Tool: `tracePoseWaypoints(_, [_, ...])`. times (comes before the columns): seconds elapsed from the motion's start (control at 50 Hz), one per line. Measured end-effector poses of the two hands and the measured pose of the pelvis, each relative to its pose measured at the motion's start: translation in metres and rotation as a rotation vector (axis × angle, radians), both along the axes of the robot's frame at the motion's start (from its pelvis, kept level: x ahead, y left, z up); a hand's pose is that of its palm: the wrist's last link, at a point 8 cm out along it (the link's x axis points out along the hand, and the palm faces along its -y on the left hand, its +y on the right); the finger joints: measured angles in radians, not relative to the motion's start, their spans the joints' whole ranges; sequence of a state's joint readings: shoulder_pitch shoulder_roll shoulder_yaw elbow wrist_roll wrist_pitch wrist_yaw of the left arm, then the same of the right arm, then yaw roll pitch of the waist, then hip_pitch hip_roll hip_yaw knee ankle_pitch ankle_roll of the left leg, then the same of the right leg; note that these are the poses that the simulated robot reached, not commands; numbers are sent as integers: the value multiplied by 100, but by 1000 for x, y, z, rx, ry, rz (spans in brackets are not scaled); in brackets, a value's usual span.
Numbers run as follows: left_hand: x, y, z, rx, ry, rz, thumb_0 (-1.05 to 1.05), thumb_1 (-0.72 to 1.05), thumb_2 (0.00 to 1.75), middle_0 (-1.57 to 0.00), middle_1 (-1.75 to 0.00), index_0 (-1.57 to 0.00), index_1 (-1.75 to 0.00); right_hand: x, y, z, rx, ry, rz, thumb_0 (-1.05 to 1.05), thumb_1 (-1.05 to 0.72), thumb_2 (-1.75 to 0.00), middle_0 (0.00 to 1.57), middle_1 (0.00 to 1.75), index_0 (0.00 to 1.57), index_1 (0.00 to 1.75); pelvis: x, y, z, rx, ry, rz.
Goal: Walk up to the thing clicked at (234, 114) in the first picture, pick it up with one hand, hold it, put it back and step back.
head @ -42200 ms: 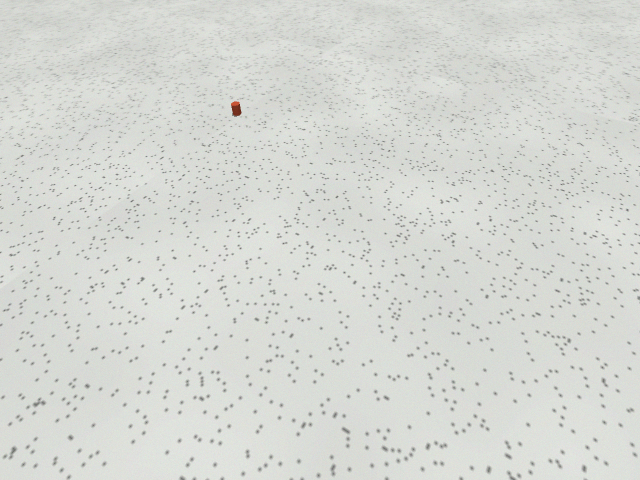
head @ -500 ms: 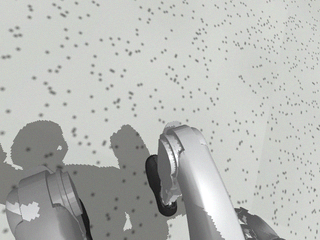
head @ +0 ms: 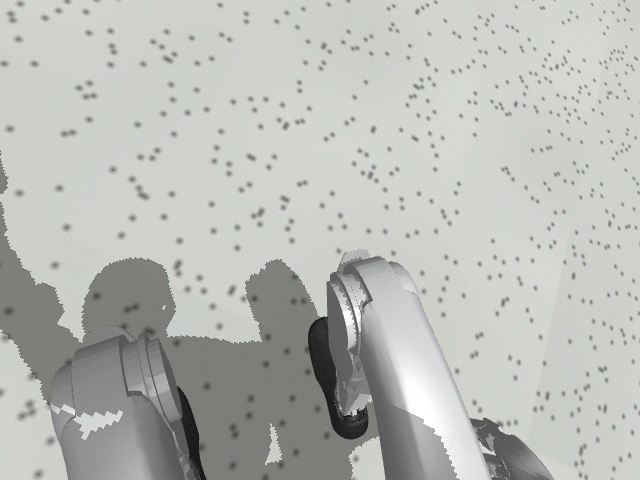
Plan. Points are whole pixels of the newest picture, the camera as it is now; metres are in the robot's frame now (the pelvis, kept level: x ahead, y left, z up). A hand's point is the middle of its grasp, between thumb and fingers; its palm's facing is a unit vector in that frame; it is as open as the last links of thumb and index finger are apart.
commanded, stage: lift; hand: left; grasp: from above
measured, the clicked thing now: out of the picture +0.54 +0.33 -0.17
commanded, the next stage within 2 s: hold in 1.64 s
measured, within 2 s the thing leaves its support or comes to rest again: neither
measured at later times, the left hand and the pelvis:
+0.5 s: hand out of the picture +0.44 +0.35 -0.02, palm faces -0.45 -0.11 -0.89, open 7.6 cm; pelvis +0.00 +0.00 +0.08, yaw +4 degrees
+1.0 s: hand out of the picture +0.36 +0.29 +0.19, palm faces -0.43 -0.14 -0.89, open 7.7 cm; pelvis +0.02 -0.01 +0.25, yaw +7 degrees
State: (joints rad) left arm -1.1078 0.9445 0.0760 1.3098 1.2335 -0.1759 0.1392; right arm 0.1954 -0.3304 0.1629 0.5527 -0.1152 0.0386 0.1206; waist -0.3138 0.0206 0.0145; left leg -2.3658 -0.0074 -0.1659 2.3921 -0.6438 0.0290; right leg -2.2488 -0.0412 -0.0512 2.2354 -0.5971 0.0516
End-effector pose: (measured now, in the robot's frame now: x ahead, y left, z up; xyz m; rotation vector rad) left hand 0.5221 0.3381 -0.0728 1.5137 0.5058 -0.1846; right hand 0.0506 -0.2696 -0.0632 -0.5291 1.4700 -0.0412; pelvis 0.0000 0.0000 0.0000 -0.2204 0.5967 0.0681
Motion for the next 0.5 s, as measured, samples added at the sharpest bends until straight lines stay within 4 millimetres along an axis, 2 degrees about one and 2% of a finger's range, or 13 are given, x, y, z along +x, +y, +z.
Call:
tracePoseWaypoints(0.14, [-10,-2,11,-31,35,18,11,45,22,-98,-55,-81,-40,-11,0,8,3,33,-49,0,-93,-91,20,30,20,30,0,1,12,5,20,8])
tracePoseWaypoints(0.24, [-24,1,30,-42,46,-5,12,45,21,-100,-55,-82,-39,-7,-4,17,-9,42,-66,0,-93,-91,20,30,20,30,0,1,26,12,33,17])
tracePoseWaypoints(0.34, [-43,9,61,-54,30,-17,12,45,21,-102,-55,-82,-39,10,-9,27,-21,9,-63,0,-93,-91,20,30,20,30,0,2,42,26,37,28])
tracePoseWaypoints(0.5, [-75,14,113,-58,24,-24,10,44,23,-103,-58,-81,-40,55,-5,48,7,-119,-40,0,-93,-91,20,30,20,30,0,3,77,52,29,35])
